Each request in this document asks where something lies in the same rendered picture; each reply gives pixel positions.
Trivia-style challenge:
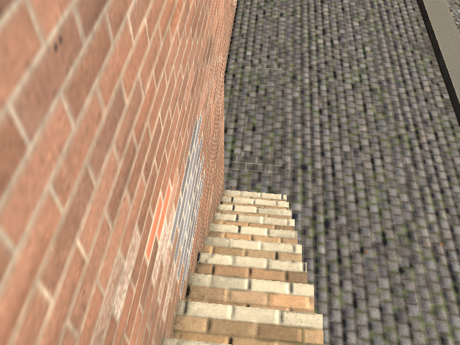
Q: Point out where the stairs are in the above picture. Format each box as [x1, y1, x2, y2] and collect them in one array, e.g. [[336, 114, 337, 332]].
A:
[[162, 190, 323, 345]]

